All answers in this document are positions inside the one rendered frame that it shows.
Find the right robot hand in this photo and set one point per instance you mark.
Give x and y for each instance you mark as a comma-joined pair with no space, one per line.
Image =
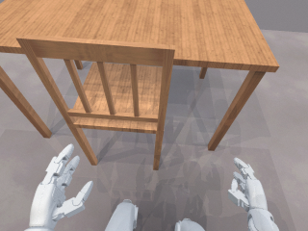
252,195

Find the robot left shin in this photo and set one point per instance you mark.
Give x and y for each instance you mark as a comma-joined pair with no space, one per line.
126,201

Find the robot left thigh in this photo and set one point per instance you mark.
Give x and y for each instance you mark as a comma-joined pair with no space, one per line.
124,218

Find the right robot forearm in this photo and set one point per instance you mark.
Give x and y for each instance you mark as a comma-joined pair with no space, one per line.
260,220

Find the chair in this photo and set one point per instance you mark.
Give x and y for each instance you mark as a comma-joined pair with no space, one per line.
127,95

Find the table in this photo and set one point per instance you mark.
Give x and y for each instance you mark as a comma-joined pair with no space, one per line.
206,33

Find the left robot hand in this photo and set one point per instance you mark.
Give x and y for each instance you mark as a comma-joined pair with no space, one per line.
50,192

